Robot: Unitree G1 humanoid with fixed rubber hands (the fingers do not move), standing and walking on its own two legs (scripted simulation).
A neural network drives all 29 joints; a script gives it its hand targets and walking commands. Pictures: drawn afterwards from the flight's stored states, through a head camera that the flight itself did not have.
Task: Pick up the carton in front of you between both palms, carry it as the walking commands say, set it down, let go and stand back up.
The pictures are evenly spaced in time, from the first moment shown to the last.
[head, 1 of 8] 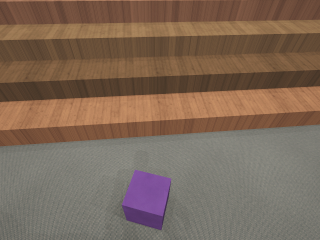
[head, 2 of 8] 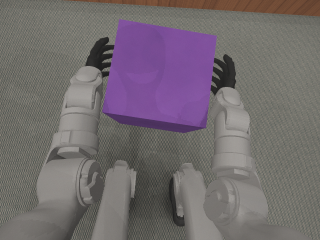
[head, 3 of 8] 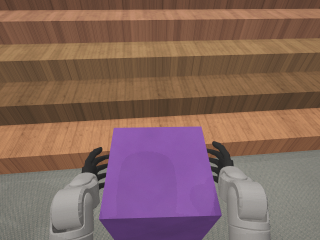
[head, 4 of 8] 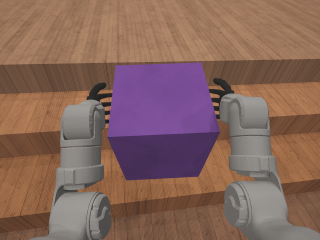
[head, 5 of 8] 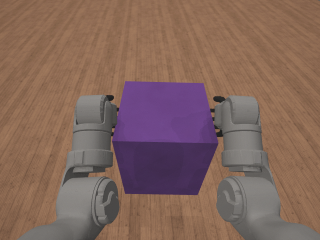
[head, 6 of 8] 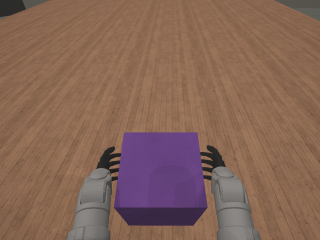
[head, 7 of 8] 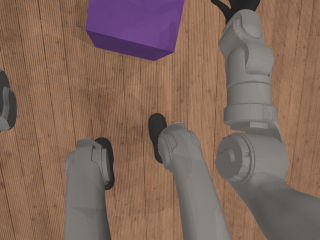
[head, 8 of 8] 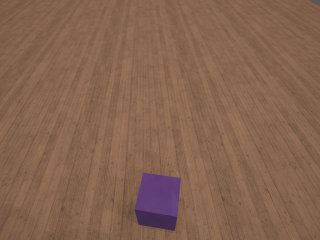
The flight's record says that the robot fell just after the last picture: no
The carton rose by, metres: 2.37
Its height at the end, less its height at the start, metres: +1.62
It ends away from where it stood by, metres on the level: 5.00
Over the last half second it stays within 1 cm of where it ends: yes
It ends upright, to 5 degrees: yes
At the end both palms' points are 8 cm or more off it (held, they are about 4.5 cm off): yes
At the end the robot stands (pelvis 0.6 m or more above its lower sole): yes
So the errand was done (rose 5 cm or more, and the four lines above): yes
